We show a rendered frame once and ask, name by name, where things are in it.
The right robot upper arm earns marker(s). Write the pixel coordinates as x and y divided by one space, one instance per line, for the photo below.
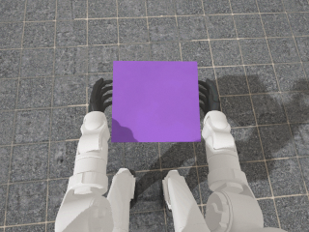
233 212

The left robot hand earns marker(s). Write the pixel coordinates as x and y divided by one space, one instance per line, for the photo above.
97 98

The left robot upper arm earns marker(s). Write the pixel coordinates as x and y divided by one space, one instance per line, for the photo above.
87 214

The robot left shin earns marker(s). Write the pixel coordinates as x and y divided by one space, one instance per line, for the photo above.
122 170

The carton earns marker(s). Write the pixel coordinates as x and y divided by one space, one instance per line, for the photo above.
155 101

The robot right forearm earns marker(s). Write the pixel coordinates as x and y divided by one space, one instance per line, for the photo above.
222 156

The robot left forearm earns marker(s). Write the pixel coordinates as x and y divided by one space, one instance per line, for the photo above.
89 173

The right robot hand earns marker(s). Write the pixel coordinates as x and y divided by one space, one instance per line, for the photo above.
211 100

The robot left thigh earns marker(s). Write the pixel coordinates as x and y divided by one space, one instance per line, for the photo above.
119 196

